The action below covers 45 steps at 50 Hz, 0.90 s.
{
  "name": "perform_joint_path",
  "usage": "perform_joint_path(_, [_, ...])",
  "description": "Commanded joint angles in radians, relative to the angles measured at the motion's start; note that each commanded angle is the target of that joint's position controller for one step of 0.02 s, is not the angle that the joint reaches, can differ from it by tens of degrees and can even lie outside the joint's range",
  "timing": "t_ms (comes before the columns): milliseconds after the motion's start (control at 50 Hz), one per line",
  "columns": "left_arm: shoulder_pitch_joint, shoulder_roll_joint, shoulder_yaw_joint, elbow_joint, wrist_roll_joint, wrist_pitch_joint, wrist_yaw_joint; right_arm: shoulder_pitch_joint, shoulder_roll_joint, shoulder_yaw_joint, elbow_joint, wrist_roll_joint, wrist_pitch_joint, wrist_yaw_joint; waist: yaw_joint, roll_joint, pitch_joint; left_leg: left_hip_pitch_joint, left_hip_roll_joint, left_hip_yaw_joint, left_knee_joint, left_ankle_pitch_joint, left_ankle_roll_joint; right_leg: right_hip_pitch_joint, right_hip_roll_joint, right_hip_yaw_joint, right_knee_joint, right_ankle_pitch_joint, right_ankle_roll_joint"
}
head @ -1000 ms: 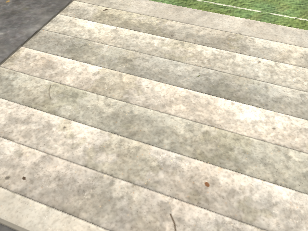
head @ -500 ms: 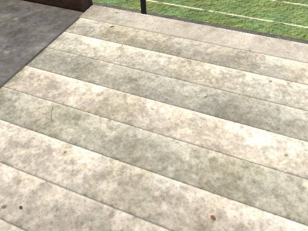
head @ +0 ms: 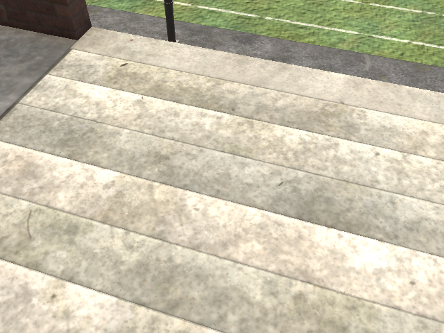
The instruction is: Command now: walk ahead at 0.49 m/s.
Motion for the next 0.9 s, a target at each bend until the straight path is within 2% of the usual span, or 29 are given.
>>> perform_joint_path(20, [0.037,0.047,0.014,-0.042,0.013,0.003,0.007,-0.04,-0.131,-0.02,-0.054,0.0,-0.019,-0.019,0.048,0.077,0.055,-0.104,0.28,-0.209,-0.209,0.063,0.173,-0.026,-0.043,0.002,-0.135,0.158,0.027])
perform_joint_path(100, [-0.126,0.03,0.007,-0.085,0.004,-0.009,-0.006,0.04,-0.158,-0.025,-0.037,0.016,-0.005,-0.035,-0.01,0.077,0.054,-0.014,0.265,-0.161,-0.193,0.083,0.129,0.001,0.001,-0.035,-0.425,0.308,0.035])
perform_joint_path(160, [-0.213,0.032,0.003,-0.112,-0.006,-0.011,-0.023,0.094,-0.169,-0.029,-0.016,0.025,0.005,-0.037,-0.044,0.086,0.072,0.071,0.292,-0.161,-0.162,0.055,0.123,0.011,0.023,-0.047,-0.529,0.286,0.037])
perform_joint_path(200, [-0.249,0.042,0.003,-0.134,-0.009,-0.017,-0.036,0.114,-0.17,-0.031,-0.004,0.027,0.015,-0.038,-0.047,0.09,0.083,0.143,0.325,-0.175,-0.124,0.054,0.115,0.003,0.03,-0.042,-0.579,0.224,0.018])
perform_joint_path(240, [-0.23,0.064,0.009,-0.141,-0.01,-0.026,-0.047,0.106,-0.181,-0.038,-0.002,0.027,0.026,-0.041,-0.024,0.101,0.071,0.189,0.35,-0.189,-0.071,0.096,0.099,0.054,0.045,-0.05,-0.621,0.142,-0.01])
perform_joint_path(260, [-0.182,0.08,0.017,-0.132,-0.009,-0.03,-0.049,0.088,-0.188,-0.04,-0.005,0.027,0.032,-0.041,0.009,0.113,0.046,0.194,0.347,-0.182,-0.016,0.198,0.087,0.133,0.067,-0.069,-0.64,0.111,-0.026])
perform_joint_path(280, [-0.069,0.112,0.037,-0.1,-0.007,-0.032,-0.047,0.068,-0.181,-0.036,-0.011,0.023,0.037,-0.041,0.071,0.108,-0.018,0.179,0.306,-0.146,0.12,0.366,0.065,0.287,0.102,-0.098,-0.662,0.099,-0.049])
perform_joint_path(300, [0.128,0.177,0.065,-0.045,-0.003,-0.035,-0.039,0.06,-0.144,-0.021,-0.026,0.01,0.038,-0.04,0.147,0.069,-0.15,0.064,0.243,-0.091,0.37,0.387,0.033,0.563,0.054,-0.042,-0.639,0.124,-0.094])
perform_joint_path(320, [0.28,0.289,0.093,-0.017,0.014,-0.028,-0.036,0.152,-0.042,0.011,-0.045,0.005,0.02,-0.033,0.146,-0.148,-0.311,-0.344,0.093,-0.006,0.786,0.072,-0.045,0.985,-0.202,0.36,-0.668,0.031,-0.238])
perform_joint_path(340, [0.311,0.242,0.078,-0.008,0.012,-0.026,-0.04,0.166,-0.035,0.017,-0.036,0.016,-0.008,-0.028,0.145,-0.243,-0.385,-0.53,0.029,-0.141,0.976,-0.423,-0.046,1.069,-0.285,0.681,-0.827,-0.059,-0.292])
perform_joint_path(360, [0.236,0.171,0.055,-0.019,0.007,-0.029,-0.041,0.083,-0.145,-0.011,-0.056,0.044,-0.024,-0.024,0.134,-0.161,-0.26,-0.617,0.096,-0.193,1.058,-0.377,-0.022,0.967,-0.253,0.574,-0.839,-0.08,-0.238])
perform_joint_path(380, [0.133,0.135,0.041,-0.045,0.005,-0.027,-0.04,0.008,-0.162,-0.016,-0.081,0.049,-0.028,-0.026,0.104,-0.094,-0.163,-0.613,0.154,-0.159,1.035,-0.28,-0.011,0.818,-0.219,0.421,-0.853,-0.003,-0.205])
perform_joint_path(400, [0.057,0.104,0.031,-0.057,0.01,-0.026,-0.046,-0.031,-0.151,-0.019,-0.086,0.035,-0.024,-0.032,0.074,-0.022,-0.097,-0.569,0.192,-0.141,0.973,-0.2,-0.014,0.679,-0.174,0.316,-0.891,0.077,-0.189])
perform_joint_path(420, [0.023,0.079,0.023,-0.059,0.015,-0.029,-0.05,-0.026,-0.137,-0.025,-0.086,0.024,-0.01,-0.037,0.04,-0.032,-0.064,-0.51,0.224,-0.144,0.911,-0.148,-0.017,0.59,-0.136,0.24,-0.926,0.124,-0.172])
perform_joint_path(440, [0.017,0.064,0.02,-0.051,0.018,-0.03,-0.054,-0.005,-0.113,-0.025,-0.079,0.023,0.006,-0.037,0.02,-0.045,-0.05,-0.459,0.233,-0.14,0.88,-0.118,-0.023,0.535,-0.108,0.193,-0.957,0.145,-0.167])
perform_joint_path(480, [0.051,0.082,0.025,-0.025,0.017,-0.035,-0.052,0.011,-0.085,-0.024,-0.074,0.021,0.025,-0.04,0.003,-0.037,-0.027,-0.451,0.234,-0.124,0.84,-0.078,-0.038,0.497,-0.09,0.127,-0.988,0.237,-0.181])
perform_joint_path(520, [0.093,0.106,0.031,-0.004,0.016,-0.034,-0.042,-0.062,-0.093,-0.03,-0.103,0.011,0.029,-0.043,0.013,-0.015,0.004,-0.517,0.239,-0.12,0.749,-0.005,-0.056,0.508,-0.087,0.103,-1.004,0.308,-0.19])
perform_joint_path(560, [0.134,0.109,0.031,0.01,0.011,-0.024,-0.03,-0.154,-0.088,-0.032,-0.138,0.002,0.024,-0.044,0.031,-0.007,0.022,-0.563,0.231,-0.116,0.622,0.078,-0.073,0.533,-0.081,0.096,-1.011,0.324,-0.188])
perform_joint_path(640, [0.19,0.13,0.037,0.025,0.0,-0.012,-0.012,-0.304,-0.072,-0.027,-0.178,0.012,0.01,-0.035,0.072,-0.019,0.048,-0.505,0.18,-0.1,0.364,0.222,-0.09,0.54,-0.05,0.078,-1.016,0.226,-0.164])
perform_joint_path(720, [0.247,0.13,0.043,0.049,-0.011,0.0,-0.003,-0.409,-0.08,-0.023,-0.213,0.022,-0.007,-0.017,0.098,-0.036,0.076,-0.469,0.153,-0.109,0.242,0.207,-0.089,0.599,-0.077,0.122,-0.962,0.182,-0.16])
perform_joint_path(780, [0.227,0.148,0.056,0.044,-0.012,0.013,0.007,-0.386,-0.12,-0.034,-0.22,0.024,-0.022,-0.009,0.061,-0.057,0.061,-0.366,0.14,-0.121,0.184,0.128,-0.071,0.628,-0.105,0.171,-0.891,0.197,-0.138])
perform_joint_path(800, [0.212,0.152,0.06,0.039,-0.011,0.019,0.008,-0.341,-0.138,-0.043,-0.21,0.024,-0.026,-0.01,0.033,-0.069,0.038,-0.289,0.127,-0.107,0.175,0.088,-0.062,0.624,-0.1,0.178,-0.844,0.248,-0.128])
perform_joint_path(820, [0.193,0.14,0.056,0.028,-0.008,0.022,0.007,-0.235,-0.167,-0.06,-0.18,0.022,-0.029,-0.015,-0.019,-0.066,-0.022,-0.139,0.11,-0.088,0.153,0.059,-0.042,0.603,-0.057,0.158,-0.735,0.351,-0.108])
perform_joint_path(840, [0.167,0.103,0.042,0.001,0.003,0.023,0.004,-0.059,-0.219,-0.08,-0.143,0.01,-0.033,-0.023,-0.095,-0.026,-0.16,0.135,0.195,-0.159,0.193,0.058,0.007,0.482,0.009,0.117,-0.498,0.314,-0.077])
perform_joint_path(860, [0.238,0.009,0.019,-0.033,0.008,0.011,0.001,0.083,-0.312,-0.104,-0.13,-0.006,-0.026,-0.031,-0.092,0.194,-0.329,0.529,0.433,-0.482,0.178,-0.015,0.111,0.142,0.156,0.013,-0.125,-0.013,-0.008])
perform_joint_path(880, [0.293,-0.002,0.01,-0.042,-0.018,-0.005,-0.002,0.089,-0.277,-0.091,-0.129,-0.005,-0.019,-0.026,-0.066,0.392,-0.411,0.604,0.54,-0.816,0.032,-0.168,0.19,-0.059,0.183,0.07,0.094,-0.4,0.001])
perform_joint_path(900, [0.245,0.107,0.038,-0.039,-0.039,-0.007,0.0,0.014,-0.186,-0.067,-0.147,0.002,-0.019,-0.026,-0.059,0.264,-0.264,0.472,0.507,-0.709,0.008,-0.245,0.145,-0.13,0.118,0.109,0.188,-0.342,-0.008])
